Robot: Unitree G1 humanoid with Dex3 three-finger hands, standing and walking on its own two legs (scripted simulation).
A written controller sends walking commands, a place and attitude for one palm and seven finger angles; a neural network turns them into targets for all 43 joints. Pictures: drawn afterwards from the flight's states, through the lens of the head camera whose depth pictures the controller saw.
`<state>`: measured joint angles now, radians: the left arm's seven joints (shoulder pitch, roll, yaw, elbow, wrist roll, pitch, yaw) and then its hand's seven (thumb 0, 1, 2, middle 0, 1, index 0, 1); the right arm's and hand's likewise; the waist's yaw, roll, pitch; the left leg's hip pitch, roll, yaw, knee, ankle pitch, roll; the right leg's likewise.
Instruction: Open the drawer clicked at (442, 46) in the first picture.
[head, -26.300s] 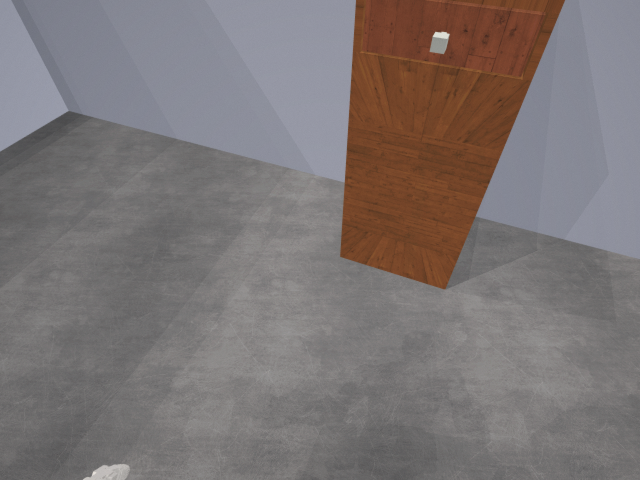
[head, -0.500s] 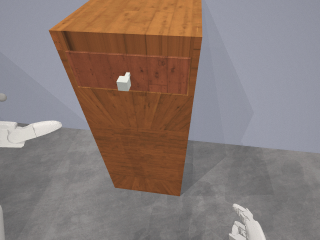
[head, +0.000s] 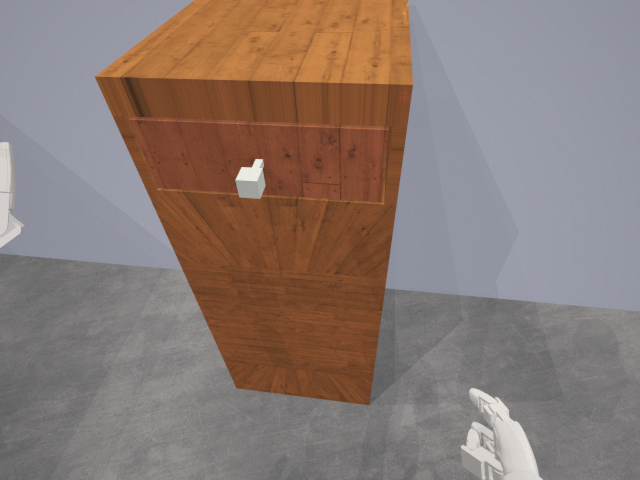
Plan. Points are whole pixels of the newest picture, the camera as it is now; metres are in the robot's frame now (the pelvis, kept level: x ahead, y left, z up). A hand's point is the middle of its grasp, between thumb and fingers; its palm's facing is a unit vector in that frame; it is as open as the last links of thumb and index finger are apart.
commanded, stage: draw the hand back to the body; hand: left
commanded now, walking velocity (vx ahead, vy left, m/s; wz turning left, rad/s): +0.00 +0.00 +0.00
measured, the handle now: (254, 175) +0.49 +0.17 +0.13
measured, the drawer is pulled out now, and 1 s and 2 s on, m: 0.00 0.00 0.00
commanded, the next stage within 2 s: step back with the hand held close in 0.20 s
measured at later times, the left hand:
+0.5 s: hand (1, 231) +0.18 +0.22 +0.32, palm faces +0.57 -0.71 -0.41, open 7.4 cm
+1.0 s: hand out of the picture +0.07 +0.24 +0.33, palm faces +0.65 -0.69 -0.31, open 7.4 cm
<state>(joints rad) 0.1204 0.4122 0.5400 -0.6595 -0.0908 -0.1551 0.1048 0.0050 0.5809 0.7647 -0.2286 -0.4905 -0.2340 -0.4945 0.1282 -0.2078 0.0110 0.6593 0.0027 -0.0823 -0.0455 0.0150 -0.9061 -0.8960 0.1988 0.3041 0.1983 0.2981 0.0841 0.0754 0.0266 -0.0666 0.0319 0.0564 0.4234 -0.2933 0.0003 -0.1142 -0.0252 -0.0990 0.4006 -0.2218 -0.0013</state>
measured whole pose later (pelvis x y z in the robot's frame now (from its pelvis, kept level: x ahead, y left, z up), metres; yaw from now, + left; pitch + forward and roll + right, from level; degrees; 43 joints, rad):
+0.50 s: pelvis -0.03 +0.00 +0.00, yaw +1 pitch +1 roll -1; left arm 0.21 0.51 0.61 -0.75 -0.07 -0.18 0.12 0.01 0.88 0.89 -0.21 -0.30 -0.21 -0.30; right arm 0.14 -0.23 0.00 0.60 0.03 -0.02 -0.05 0.01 -0.91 -0.90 0.20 0.30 0.20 0.30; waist -0.01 0.05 0.01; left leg -0.25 0.03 0.03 0.52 -0.29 0.01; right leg -0.27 -0.04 -0.12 0.46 -0.20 0.00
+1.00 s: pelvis -0.13 +0.02 -0.02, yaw +2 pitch +0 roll -2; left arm 0.09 0.55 0.69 -0.75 -0.05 -0.28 0.17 0.01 0.88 0.89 -0.21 -0.30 -0.22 -0.30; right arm 0.22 -0.22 -0.03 0.62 0.02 -0.10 -0.07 0.02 -0.91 -0.90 0.20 0.30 0.20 0.30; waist -0.03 0.03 0.04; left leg -0.47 0.02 0.03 0.67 -0.21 0.05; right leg -0.51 -0.01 -0.04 0.86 -0.41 0.00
